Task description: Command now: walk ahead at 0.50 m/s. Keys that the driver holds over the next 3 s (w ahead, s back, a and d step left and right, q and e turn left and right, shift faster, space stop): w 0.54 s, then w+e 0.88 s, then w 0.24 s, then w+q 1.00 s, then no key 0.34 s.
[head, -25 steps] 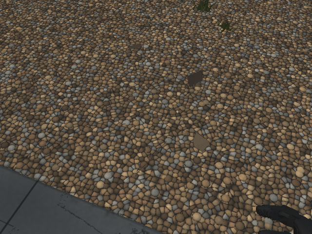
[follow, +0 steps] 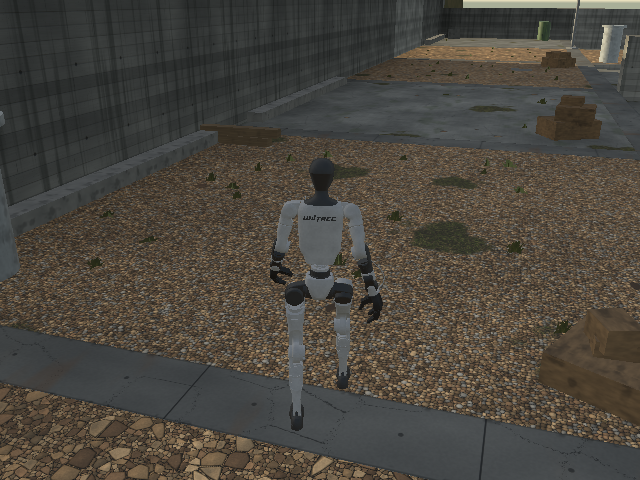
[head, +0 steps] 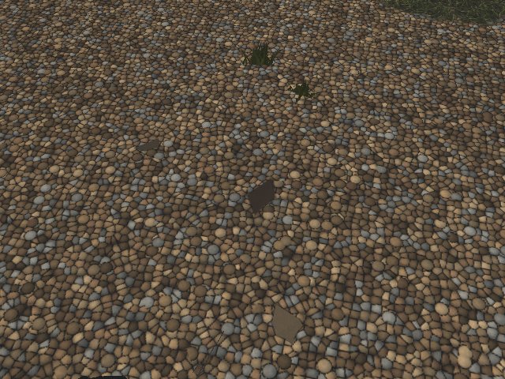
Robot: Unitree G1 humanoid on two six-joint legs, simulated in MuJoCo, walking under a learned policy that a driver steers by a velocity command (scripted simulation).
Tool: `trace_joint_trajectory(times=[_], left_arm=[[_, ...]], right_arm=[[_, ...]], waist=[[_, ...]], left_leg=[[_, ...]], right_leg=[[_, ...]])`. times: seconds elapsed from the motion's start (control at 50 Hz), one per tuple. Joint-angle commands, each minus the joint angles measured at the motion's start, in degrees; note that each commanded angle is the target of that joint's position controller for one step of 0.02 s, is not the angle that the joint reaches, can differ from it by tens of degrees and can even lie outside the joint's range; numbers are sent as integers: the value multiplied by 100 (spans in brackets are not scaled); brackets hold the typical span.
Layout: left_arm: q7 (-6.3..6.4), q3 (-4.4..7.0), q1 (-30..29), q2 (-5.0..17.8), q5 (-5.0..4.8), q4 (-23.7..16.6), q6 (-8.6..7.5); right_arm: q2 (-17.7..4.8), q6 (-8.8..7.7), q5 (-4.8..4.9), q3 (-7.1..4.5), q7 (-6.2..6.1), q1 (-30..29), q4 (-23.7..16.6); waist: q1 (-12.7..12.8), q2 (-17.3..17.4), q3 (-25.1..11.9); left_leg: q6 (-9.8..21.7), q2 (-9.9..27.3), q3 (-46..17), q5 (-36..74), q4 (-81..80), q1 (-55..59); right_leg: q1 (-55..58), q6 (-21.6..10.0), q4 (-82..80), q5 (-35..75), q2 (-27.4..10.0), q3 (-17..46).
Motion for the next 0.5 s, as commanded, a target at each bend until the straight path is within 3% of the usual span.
trace_joint_trajectory(times=[0.02, 0.04, 0.06, 0.08, 0.1, 0.12, 0.14, 0.16, 0.2, 0.26, 0.3, 0.38, 0.46, 0.5], left_arm=[[-26, 297, 633, 871, -10, -177, -114], [19, 441, 1716, 1214, 22, 116, -108], [40, 593, 2541, 1809, 137, 297, -74], [19, 488, 2666, 1495, 93, 343, -55], [25, 356, 2226, 1123, 62, 287, -64], [39, 291, 1685, 934, 71, 145, -62], [20, 239, 1293, 778, 112, 93, -67], [2, 196, 1091, 633, 157, 76, -94], [-24, 190, 1094, 584, 158, 160, -121], [56, 250, 1379, 809, 143, 322, -143], [124, 255, 1555, 840, 126, 401, -104], [195, 258, 1883, 907, 67, 537, -59], [218, 287, 2283, 941, 23, 769, 31], [246, 323, 2298, 988, 4, 827, 91]], right_arm=[[-972, 67, -9, -193, -31, -136, -231], [-793, 78, -68, -111, -28, -147, -326], [-167, -16, -97, 79, 24, 507, -420], [-150, -171, -41, 117, 56, 495, -347], [-742, -275, 127, -44, 85, -31, -488], [-815, -321, 175, -54, 76, -469, -619], [-759, -311, 96, -75, 39, -695, -643], [-692, -240, 33, -117, 11, -655, -626], [-409, -81, 6, -99, 0, -449, -557], [-388, 7, -50, -118, -28, -846, -719], [-372, -9, -85, -124, -12, -1278, -865], [-237, -69, -47, -61, 67, -2098, -1081], [-270, -110, 4, -24, 178, -2689, -1305], [-355, -150, 13, -38, 245, -2777, -1400]], waist=[[808, 608, -289], [1224, 455, -1063], [1114, -758, -2035], [1139, -1263, -2449], [1099, -897, -1639], [957, -529, -1002], [785, -140, -564], [575, -194, -372], [389, -259, -257], [381, -130, 5], [474, -105, 100], [722, -148, 270], [887, -146, 460], [814, -181, 454]], left_leg=[[756, 1518, -489, 4396, 1226, -89], [569, 1199, -249, 4117, 2592, -850], [141, 349, 76, 2000, 4944, -3216], [115, -91, -690, -1243, 5987, -4212], [249, 300, -953, -1060, 6453, -4762], [317, 622, -762, -530, 6316, -4794], [308, 850, -651, -87, 5923, -4568], [297, 1040, -680, 199, 5564, -4199], [234, 1117, -631, 430, 5241, -3789], [74, 1174, -577, 1022, 4529, -4227], [-4, 1157, -546, 1647, 3825, -4474], [-21, 900, -289, 2614, 2457, -4171], [79, 784, -286, 2443, 1868, -4327], [218, 749, -312, 2054, 1690, -4334]], right_leg=[[1236, -323, -238, -400, 328, -260], [2899, -585, -31, -282, 35, 52], [5361, -1455, -167, -1026, -1484, 2507], [5791, -1736, -1155, -1582, -1960, 4335], [5191, -1405, -1243, -1782, -1749, 3655], [4302, -1219, -1347, -1359, -1550, 2806], [3441, -1126, -1561, -842, -1322, 2195], [2885, -1030, -1750, -522, -1115, 1757], [2378, -1056, -2056, -268, -925, 1331], [2325, -1151, -2292, 204, -902, 960], [2467, -1083, -2350, 290, -835, 754], [2534, -895, -2427, 87, -641, 339], [3259, -877, -2197, 116, -923, 356], [3658, -811, -1942, 421, -1114, 410]])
